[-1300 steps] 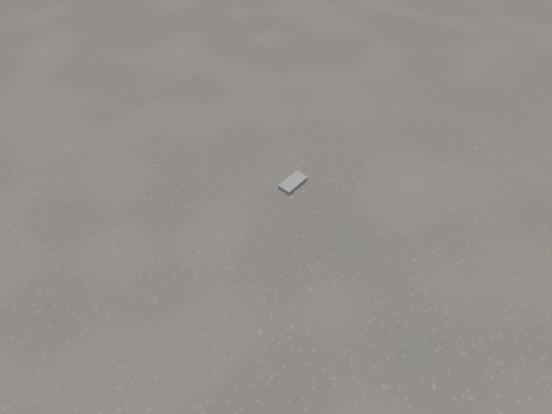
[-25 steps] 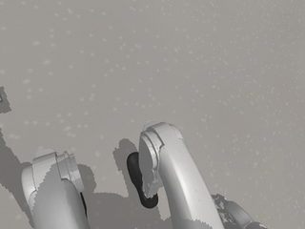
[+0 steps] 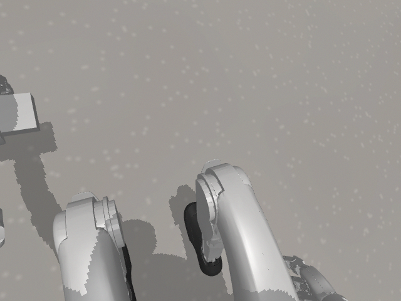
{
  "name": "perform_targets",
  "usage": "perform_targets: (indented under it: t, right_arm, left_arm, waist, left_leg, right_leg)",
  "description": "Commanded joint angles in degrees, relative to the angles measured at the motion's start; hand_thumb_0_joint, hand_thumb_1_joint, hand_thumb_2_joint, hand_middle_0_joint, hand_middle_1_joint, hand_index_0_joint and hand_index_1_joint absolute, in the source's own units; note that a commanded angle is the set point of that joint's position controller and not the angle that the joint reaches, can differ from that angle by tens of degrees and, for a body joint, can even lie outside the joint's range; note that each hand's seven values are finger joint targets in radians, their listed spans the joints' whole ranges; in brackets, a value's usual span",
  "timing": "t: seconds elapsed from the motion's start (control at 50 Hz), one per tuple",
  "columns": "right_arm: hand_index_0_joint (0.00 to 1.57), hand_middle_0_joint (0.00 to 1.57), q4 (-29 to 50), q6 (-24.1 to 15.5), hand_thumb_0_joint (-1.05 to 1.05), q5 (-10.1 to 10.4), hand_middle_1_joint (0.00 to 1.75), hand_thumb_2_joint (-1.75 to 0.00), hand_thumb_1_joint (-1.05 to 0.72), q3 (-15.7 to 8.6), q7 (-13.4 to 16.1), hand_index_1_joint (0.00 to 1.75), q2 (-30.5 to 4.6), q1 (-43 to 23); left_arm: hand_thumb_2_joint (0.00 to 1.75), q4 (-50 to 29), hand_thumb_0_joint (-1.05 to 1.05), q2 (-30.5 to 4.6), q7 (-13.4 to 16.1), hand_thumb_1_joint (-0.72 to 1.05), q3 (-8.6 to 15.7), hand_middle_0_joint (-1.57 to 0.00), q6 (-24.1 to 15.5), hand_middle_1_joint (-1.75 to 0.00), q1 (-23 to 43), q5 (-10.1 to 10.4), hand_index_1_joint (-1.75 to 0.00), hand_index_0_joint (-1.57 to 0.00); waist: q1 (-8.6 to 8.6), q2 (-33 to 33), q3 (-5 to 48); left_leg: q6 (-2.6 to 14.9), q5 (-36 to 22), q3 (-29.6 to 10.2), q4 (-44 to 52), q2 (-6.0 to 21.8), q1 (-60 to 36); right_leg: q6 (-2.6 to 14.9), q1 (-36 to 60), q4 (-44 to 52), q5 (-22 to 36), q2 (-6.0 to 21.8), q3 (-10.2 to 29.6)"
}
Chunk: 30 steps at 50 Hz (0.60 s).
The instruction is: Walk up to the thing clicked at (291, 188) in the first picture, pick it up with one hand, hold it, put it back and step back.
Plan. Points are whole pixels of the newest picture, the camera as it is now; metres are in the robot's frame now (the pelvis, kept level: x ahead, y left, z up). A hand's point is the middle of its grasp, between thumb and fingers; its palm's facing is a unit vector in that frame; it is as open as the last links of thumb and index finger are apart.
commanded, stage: lift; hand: left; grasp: from above
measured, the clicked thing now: out of the picture +0.49 +0.32 -0.20
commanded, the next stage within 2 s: hold in 1.68 s
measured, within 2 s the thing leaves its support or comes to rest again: neither
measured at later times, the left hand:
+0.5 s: hand out of the picture +0.42 +0.33 -0.05, palm faces -0.48 -0.09 -0.87, open 10.0 cm
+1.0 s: hand out of the picture +0.35 +0.29 +0.17, palm faces -0.46 -0.13 -0.88, open 10.1 cm
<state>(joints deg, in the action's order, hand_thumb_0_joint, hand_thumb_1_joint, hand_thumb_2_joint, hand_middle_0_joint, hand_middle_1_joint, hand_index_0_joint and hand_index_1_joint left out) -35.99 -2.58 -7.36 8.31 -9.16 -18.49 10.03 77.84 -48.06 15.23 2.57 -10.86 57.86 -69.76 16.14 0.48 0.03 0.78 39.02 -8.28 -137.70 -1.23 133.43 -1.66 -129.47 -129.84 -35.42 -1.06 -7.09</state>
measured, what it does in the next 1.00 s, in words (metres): rises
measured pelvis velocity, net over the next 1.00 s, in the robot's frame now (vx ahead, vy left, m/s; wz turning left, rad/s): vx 0.02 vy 0.00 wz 0.12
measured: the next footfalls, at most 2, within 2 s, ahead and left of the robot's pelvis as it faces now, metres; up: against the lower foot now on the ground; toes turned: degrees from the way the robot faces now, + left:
none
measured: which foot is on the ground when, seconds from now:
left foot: down 0.00-1.00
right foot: down 0.00-1.00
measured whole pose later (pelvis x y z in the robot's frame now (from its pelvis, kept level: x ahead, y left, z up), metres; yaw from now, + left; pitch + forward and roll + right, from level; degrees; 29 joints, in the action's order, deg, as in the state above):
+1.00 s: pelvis +0.02 +0.00 +0.25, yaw +7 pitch +25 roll -3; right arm -37.7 2.4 2.2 -0.7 1.4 -14.4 10.8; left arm 39.1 -30.2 1.7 -5.7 -3.5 21.4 -55.3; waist 5.0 3.2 10.6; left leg 1.0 33.8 -2.3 -90.2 0.2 81.6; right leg -1.2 -80.6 -86.4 -31.1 -1.2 -1.2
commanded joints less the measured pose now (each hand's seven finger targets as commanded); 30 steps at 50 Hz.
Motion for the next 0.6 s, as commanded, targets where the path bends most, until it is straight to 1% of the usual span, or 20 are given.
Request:
perform_targets:
  t: [0.0,0.04,0.08,0.12,0.14,0.16,0.18,0.2,0.22,0.24,0.28,0.3,0.32,0.34,0.38,0.42,0.44,0.46,0.54,0.58]
  right_arm:
    - [0.20,0.20,0.67,0.94,0.00,0.88,0.30,-0.90,-0.91,-6.47,1.91,0.30,-15.76,14.09]
    - [0.20,0.20,1.25,1.68,0.00,1.54,0.30,-0.90,-0.91,-7.23,2.07,0.30,-15.49,14.40]
    - [0.20,0.20,1.19,2.43,0.00,2.01,0.30,-0.90,-0.91,-8.09,2.27,0.30,-15.11,14.62]
    - [0.20,0.20,1.04,3.43,0.00,2.26,0.30,-0.90,-0.91,-8.08,2.44,0.30,-14.45,14.55]
    - [0.20,0.20,1.16,3.87,0.00,2.61,0.30,-0.90,-0.91,-8.32,2.66,0.30,-14.16,14.63]
    - [0.20,0.20,1.10,4.27,0.00,2.79,0.30,-0.90,-0.91,-8.75,2.83,0.30,-14.06,14.66]
    - [0.20,0.20,1.11,4.54,0.00,2.84,0.30,-0.90,-0.91,-8.96,2.81,0.30,-13.75,14.48]
    - [0.20,0.20,1.10,4.76,0.00,2.97,0.30,-0.90,-0.91,-9.50,3.01,0.30,-14.17,14.42]
    - [0.20,0.20,1.36,5.02,0.00,3.26,0.30,-0.90,-0.91,-9.67,3.14,0.30,-13.79,14.26]
    - [0.20,0.20,1.37,5.16,0.00,3.49,0.30,-0.90,-0.91,-10.22,3.28,0.30,-14.22,14.23]
    - [0.20,0.20,2.05,5.39,0.00,3.92,0.30,-0.90,-0.91,-10.66,3.46,0.30,-13.03,13.77]
    - [0.20,0.20,2.09,5.50,0.00,4.14,0.30,-0.90,-0.91,-10.99,3.47,0.30,-12.83,13.52]
    - [0.20,0.20,2.29,5.53,0.00,4.26,0.30,-0.90,-0.91,-11.40,3.66,0.30,-13.02,13.30]
    - [0.20,0.20,2.59,5.51,0.00,4.47,0.30,-0.90,-0.91,-11.35,3.80,0.30,-12.33,13.02]
    - [0.20,0.20,2.78,5.56,0.00,5.03,0.30,-0.90,-0.90,-11.84,4.42,0.30,-12.15,12.40]
    - [0.20,0.20,3.11,5.45,0.00,5.36,0.30,-0.90,-0.90,-12.04,4.87,0.30,-11.64,11.89]
    - [0.20,0.20,2.96,5.47,0.00,5.55,0.30,-0.90,-0.90,-12.22,5.24,0.30,-11.67,11.74]
    - [0.20,0.20,3.28,5.42,0.00,5.86,0.30,-0.90,-0.90,-12.31,5.54,0.30,-11.09,11.56]
    - [0.20,0.20,3.26,5.25,0.00,6.98,0.30,-0.90,-0.90,-12.82,6.88,0.30,-10.42,10.47]
    - [0.20,0.20,3.42,5.34,0.00,7.41,0.30,-0.90,-0.90,-13.01,7.45,0.30,-10.19,9.68]
  left_arm:
    - [0.43,-12.49,0.00,-14.35,0.31,0.78,2.63,-1.08,0.63,-0.48,16.70,2.03,-0.44,-1.12]
    - [0.47,-16.58,0.00,-15.80,-0.85,0.78,3.71,-1.08,1.15,-0.51,16.49,2.60,-0.47,-1.12]
    - [0.49,-17.32,0.00,-14.41,-2.32,0.83,3.73,-1.11,1.91,-0.51,14.46,3.82,-0.47,-1.15]
    - [0.51,-18.90,0.00,-13.96,-3.60,0.82,3.48,-1.10,2.18,-0.55,13.57,4.40,-0.50,-1.14]
    - [0.52,-19.53,0.00,-14.14,-4.11,0.80,3.72,-1.09,2.46,-0.54,12.09,4.37,-0.50,-1.13]
    - [0.53,-21.53,0.00,-13.24,-4.58,0.79,3.52,-1.09,2.37,-0.53,12.28,4.56,-0.49,-1.13]
    - [0.54,-20.32,0.00,-12.15,-5.24,0.79,3.31,-1.09,2.44,-0.53,9.36,4.73,-0.49,-1.12]
    - [0.55,-22.15,0.00,-11.35,-5.74,0.78,3.30,-1.09,2.21,-0.51,9.03,5.01,-0.48,-1.12]
    - [0.55,-24.66,0.00,-11.56,-6.15,0.75,3.36,-1.07,1.86,-0.52,9.91,5.40,-0.49,-1.10]
    - [0.54,-24.03,0.00,-10.97,-6.75,0.74,3.47,-1.05,1.75,-0.54,8.03,5.75,-0.50,-1.08]
    - [0.55,-26.91,0.00,-10.39,-7.58,0.74,3.57,-1.06,1.27,-0.54,7.01,7.03,-0.51,-1.09]
    - [0.55,-26.81,0.00,-9.65,-7.91,0.74,3.36,-1.05,1.17,-0.55,4.93,7.23,-0.52,-1.08]
    - [0.57,-27.34,0.00,-9.04,-8.13,0.75,3.30,-1.06,1.04,-0.56,4.40,7.84,-0.53,-1.09]
    - [0.57,-29.77,0.00,-7.84,-8.42,0.73,2.45,-1.04,0.84,-0.56,4.29,8.41,-0.53,-1.07]
    - [0.56,-31.68,0.00,-8.45,-8.59,0.71,2.71,-1.03,0.72,-0.56,4.12,8.65,-0.53,-1.06]
    - [0.57,-35.00,0.00,-5.72,-8.98,0.69,1.19,-1.01,0.42,-0.57,4.18,9.91,-0.54,-1.04]
    - [0.57,-34.95,0.00,-6.72,-8.85,0.68,1.87,-0.99,0.64,-0.59,2.26,9.86,-0.55,-1.03]
    - [0.57,-38.02,0.00,-6.30,-8.83,0.68,1.55,-0.99,0.62,-0.59,3.13,10.51,-0.55,-1.02]
    - [0.59,-41.00,0.00,-5.37,-8.52,0.70,1.54,-1.00,1.77,-0.61,-0.63,11.57,-0.57,-1.03]
    - [0.61,-42.54,0.00,-6.13,-8.00,0.70,2.34,-0.99,2.66,-0.63,-1.22,11.17,-0.59,-1.03]
  waist:
    - [0.08,21.19,42.98]
    - [-1.57,23.51,48.08]
    - [-2.15,23.24,48.26]
    - [-2.45,22.04,49.03]
    - [-2.82,21.06,48.24]
    - [-3.18,21.79,47.45]
    - [-3.44,20.40,46.63]
    - [-3.44,20.28,45.13]
    - [-3.77,20.63,46.25]
    - [-4.14,19.60,44.92]
    - [-5.03,18.17,47.62]
    - [-5.30,17.73,47.50]
    - [-5.36,16.72,45.87]
    - [-5.38,16.58,46.45]
    - [-5.98,16.19,46.32]
    - [-5.65,15.71,46.61]
    - [-6.55,14.20,46.95]
    - [-6.55,14.83,49.08]
    - [-7.58,13.83,48.49]
    - [-8.15,14.76,49.59]
  left_leg:
    - [-0.02,-11.20,3.49,16.92,-0.26,-31.59]
    - [-0.26,-13.95,3.46,18.57,-0.19,-35.65]
    - [-0.16,-16.89,3.73,19.08,-0.15,-38.16]
    - [0.31,-17.05,4.51,19.40,-0.15,-37.34]
    - [0.62,-16.97,4.92,19.75,-0.26,-37.10]
    - [0.46,-16.25,5.05,20.68,-0.44,-36.75]
    - [0.48,-16.21,4.86,21.11,-0.33,-37.11]
    - [0.35,-15.16,4.21,21.84,-0.66,-37.15]
    - [0.39,-14.45,4.15,22.81,-0.50,-37.99]
    - [0.28,-13.34,3.28,23.73,-0.95,-38.29]
    - [0.80,-12.15,4.16,25.30,-0.44,-38.79]
    - [0.82,-11.75,3.99,26.36,-0.60,-39.08]
    - [0.92,-10.07,3.89,27.12,-0.75,-38.60]
    - [1.06,-9.15,4.02,28.24,-0.55,-39.04]
    - [1.23,-5.82,3.41,30.84,-0.21,-40.72]
    - [1.40,-4.27,3.40,32.53,-0.16,-41.60]
    - [1.52,-3.99,3.62,33.10,-0.18,-42.49]
    - [1.64,-4.60,4.11,33.97,-0.06,-43.61]
    - [1.51,-4.35,3.04,39.23,0.30,-48.55]
    - [1.16,-5.64,2.25,41.91,0.47,-52.61]
  right_leg:
    - [4.92,22.11,13.28,9.58,-1.40,-2.88]
    - [5.02,23.42,13.15,11.68,-1.29,-2.68]
    - [4.86,23.39,14.00,13.53,-1.09,-2.18]
    - [4.84,25.20,14.87,13.82,-1.26,-1.73]
    - [4.67,25.70,15.83,13.85,-1.20,-1.27]
    - [4.90,25.36,16.29,13.07,-0.90,-1.11]
    - [4.92,25.27,16.40,12.77,-1.01,-1.14]
    - [5.24,23.61,16.97,11.60,-0.76,-1.24]
    - [5.13,24.16,17.30,11.13,-0.71,-1.07]
    - [5.35,23.04,17.79,10.01,-0.57,-0.96]
    - [4.72,25.74,18.78,9.86,-0.63,-0.28]
    - [4.69,26.20,19.20,9.68,-0.61,-0.05]
    - [4.79,25.89,20.24,8.45,-0.47,0.17]
    - [4.63,27.19,21.03,8.02,-0.55,0.31]
    - [4.36,27.46,22.58,6.29,-0.72,0.61]
    - [4.17,29.14,24.17,5.76,-0.87,0.84]
    - [4.12,30.38,25.32,5.52,-0.92,1.02]
    - [3.81,32.57,26.13,6.41,-0.95,1.41]
    - [3.25,36.34,29.20,7.07,-0.70,1.59]
    - [3.17,38.26,30.28,8.32,-0.68,1.68]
